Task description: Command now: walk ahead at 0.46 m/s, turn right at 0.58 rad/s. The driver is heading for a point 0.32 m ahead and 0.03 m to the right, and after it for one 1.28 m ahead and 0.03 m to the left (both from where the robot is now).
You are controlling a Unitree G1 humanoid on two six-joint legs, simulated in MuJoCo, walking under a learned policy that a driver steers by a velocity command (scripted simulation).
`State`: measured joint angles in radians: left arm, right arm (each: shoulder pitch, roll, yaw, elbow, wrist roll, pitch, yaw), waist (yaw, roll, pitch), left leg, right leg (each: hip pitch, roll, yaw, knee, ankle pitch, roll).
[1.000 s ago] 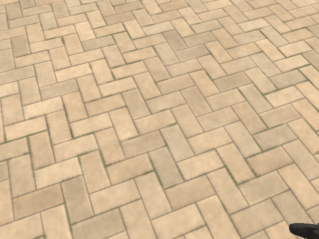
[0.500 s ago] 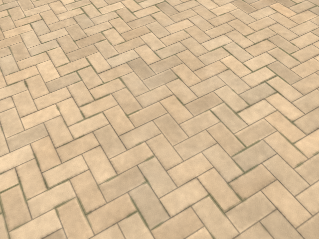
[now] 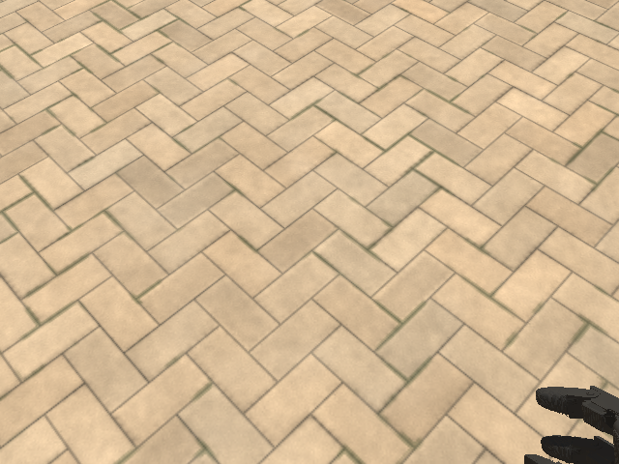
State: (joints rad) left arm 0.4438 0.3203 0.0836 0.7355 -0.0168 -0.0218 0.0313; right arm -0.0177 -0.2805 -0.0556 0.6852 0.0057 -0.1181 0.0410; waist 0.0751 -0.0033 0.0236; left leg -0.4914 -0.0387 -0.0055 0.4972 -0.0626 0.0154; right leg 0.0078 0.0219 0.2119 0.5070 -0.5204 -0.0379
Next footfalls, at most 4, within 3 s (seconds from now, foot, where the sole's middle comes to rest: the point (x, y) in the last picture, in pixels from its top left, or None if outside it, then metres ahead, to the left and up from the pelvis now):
0.46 right None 0.34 -0.17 -0.76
0.82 left None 0.40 0.06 -0.76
1.36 left None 0.36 0.09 -0.76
1.84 right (391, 351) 0.70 -0.08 -0.76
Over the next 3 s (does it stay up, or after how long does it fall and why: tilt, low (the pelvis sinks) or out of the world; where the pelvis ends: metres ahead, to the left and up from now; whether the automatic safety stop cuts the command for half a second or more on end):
stays up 1.13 0.14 0.01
